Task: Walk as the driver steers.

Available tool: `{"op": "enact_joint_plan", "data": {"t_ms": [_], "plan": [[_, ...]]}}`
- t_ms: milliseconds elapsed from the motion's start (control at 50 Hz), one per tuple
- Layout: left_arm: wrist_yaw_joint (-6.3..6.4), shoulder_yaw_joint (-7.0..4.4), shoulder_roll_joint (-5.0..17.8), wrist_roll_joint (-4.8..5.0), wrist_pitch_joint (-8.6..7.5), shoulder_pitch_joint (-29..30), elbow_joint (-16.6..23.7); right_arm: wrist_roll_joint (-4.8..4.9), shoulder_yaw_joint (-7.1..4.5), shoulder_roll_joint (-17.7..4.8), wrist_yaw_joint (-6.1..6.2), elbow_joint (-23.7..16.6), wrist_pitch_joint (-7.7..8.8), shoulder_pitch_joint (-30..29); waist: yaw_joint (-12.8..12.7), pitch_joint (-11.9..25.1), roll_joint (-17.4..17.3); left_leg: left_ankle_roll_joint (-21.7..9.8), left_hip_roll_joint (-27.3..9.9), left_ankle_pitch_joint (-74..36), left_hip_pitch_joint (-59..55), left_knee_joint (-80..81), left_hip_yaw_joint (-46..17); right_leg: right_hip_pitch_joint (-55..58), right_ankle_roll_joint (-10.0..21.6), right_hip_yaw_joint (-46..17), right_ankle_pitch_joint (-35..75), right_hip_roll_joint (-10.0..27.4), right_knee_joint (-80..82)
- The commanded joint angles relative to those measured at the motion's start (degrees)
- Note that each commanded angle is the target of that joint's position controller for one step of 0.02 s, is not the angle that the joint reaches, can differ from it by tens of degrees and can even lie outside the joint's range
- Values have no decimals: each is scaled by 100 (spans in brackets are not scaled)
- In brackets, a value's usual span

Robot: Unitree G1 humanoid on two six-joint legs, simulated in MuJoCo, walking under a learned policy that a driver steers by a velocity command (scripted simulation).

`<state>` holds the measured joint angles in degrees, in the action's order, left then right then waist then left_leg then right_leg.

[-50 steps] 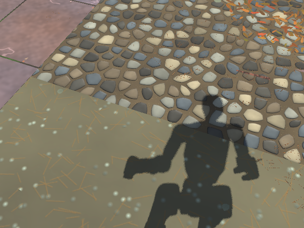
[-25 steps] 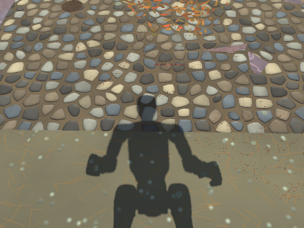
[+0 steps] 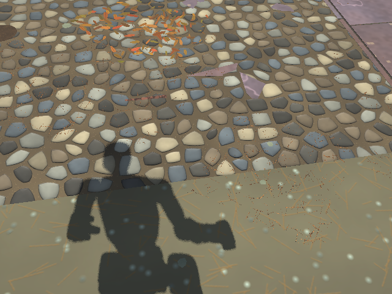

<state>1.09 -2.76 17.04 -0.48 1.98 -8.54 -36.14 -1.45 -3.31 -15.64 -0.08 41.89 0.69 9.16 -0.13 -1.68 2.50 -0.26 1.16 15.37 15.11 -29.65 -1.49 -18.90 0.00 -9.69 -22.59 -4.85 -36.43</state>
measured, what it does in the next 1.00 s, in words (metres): steps on the spot: right foot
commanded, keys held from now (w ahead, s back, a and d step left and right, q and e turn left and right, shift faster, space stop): no key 1.00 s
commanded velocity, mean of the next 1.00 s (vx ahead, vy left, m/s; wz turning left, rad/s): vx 0.00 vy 0.00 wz -0.05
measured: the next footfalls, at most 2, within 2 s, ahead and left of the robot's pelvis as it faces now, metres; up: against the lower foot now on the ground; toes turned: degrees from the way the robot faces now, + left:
right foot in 0.20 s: +0.02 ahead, -0.15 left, +0.00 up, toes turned +3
right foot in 1.70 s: +0.41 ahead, -0.13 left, +0.00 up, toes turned -1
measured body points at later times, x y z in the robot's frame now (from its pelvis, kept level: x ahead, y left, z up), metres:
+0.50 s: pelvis -0.01 -0.02 +0.00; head +0.00 -0.03 +0.45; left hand +0.11 +0.23 -0.12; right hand +0.11 -0.29 -0.12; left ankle +0.00 +0.12 -0.73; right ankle -0.02 -0.15 -0.73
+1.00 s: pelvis -0.01 -0.02 +0.00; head +0.00 -0.03 +0.45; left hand +0.06 +0.23 -0.14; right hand +0.04 -0.29 -0.14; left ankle +0.00 +0.12 -0.73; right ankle -0.02 -0.15 -0.73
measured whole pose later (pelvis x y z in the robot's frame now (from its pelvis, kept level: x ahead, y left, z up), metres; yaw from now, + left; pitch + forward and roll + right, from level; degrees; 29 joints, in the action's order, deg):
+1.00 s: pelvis -0.01 -0.02 +0.00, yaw +0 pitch -2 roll +0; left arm 1.7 -1.4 12.8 -0.2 -0.2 -13.9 -54.1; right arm -0.1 -1.7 -13.7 2.6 58.1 -0.4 12.6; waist 0.8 -2.5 -0.1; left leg 2.6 -1.8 14.8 12.0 -28.7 -2.4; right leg -9.6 -0.2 -3.5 -17.2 -1.2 -28.9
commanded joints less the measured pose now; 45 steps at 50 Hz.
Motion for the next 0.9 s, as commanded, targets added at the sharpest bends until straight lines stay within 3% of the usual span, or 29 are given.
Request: {"op": "enact_joint_plan", "data": {"t_ms": [20, 60, 100, 140, 180, 200, 220, 240, 260, 280, 340, 480, 900], "plan": [[77, -297, 882, 15, -80, -25, 346, -30, -100, -719, 27, -457, 141, -407, -90, 410, -1348, -1348, -1817, -1936, -405, 1207, -1934, -281, -303, 130, -871, 288, -1061], [84, -293, 716, 22, 6, -99, 234, 89, -110, -827, 64, -408, 155, -431, -66, 367, -1161, -1211, -1678, -2029, -598, 1075, -1660, -440, -492, 130, -801, 461, -1354], [39, -173, 345, 53, 8, -185, 117, 116, -85, -760, 69, -351, 90, -468, -94, 374, -1094, -1018, -1319, -2344, -577, 897, -1152, -122, -549, 413, -614, 524, -695], [17, -130, 199, 88, -24, -217, -5, 125, -55, -685, 61, -299, 6, -369, -44, 497, -1181, -949, -1119, -2603, -680, 686, -908, 346, -531, 674, 133, 478, 357], [-4, -144, 308, 45, -29, -292, -126, 167, -20, -615, 39, -209, -10, -124, -35, 558, -1100, -694, -959, -2272, -598, 601, -806, 1043, -394, 707, 1464, 454, 1543], [16, -179, 561, -7, -21, -235, -59, 116, 9, -572, 11, -177, 46, 32, 62, 632, -776, -427, -879, -1737, -391, 560, -772, 1382, -263, 352, 2224, 751, 1475], [38, -243, 880, -12, -4, -179, -57, 43, 6, -604, -35, -172, 113, 224, 315, 617, -171, -200, -576, -1141, -245, 540, -474, 1346, -20, 194, 2538, 925, 1065], [-3, -233, 706, -17, -13, -218, -129, 32, 31, -560, -42, -129, 128, 75, 186, 614, 86, 4, -368, -587, -465, 491, -172, 957, 163, 238, 1776, 861, 1038], [-36, -174, 496, -36, -38, -182, -128, 35, 34, -590, -38, -135, 118, -153, 87, 435, -4, 95, -327, -488, -484, 368, -110, 743, 191, 194, 1407, 833, 1165], [-33, -147, 435, -68, -68, -173, -180, 51, 44, -528, -19, -128, 98, -234, 87, 346, 1, 92, -334, -549, -476, 323, -91, 628, 146, 178, 1288, 823, 1244], [-4, -119, 431, -54, -172, -279, -294, 82, 44, -512, 50, -59, 24, -160, 101, 180, 98, 74, -344, -772, -447, 279, -104, 508, 61, 194, 1413, 782, 1254], [43, -58, 353, -33, -238, -412, -497, 98, 31, -507, 125, 265, -10, -17, 84, 54, -84, 187, -332, -738, -434, 321, -96, 464, 76, 209, 1241, 725, 1280], [65, 5, 193, 20, -274, -617, -1447, 137, 30, -477, 276, 1320, -58, 385, 89, -23, -205, 222, -304, -865, -473, 446, -59, 611, 60, 465, 1488, 547, 1325]]}}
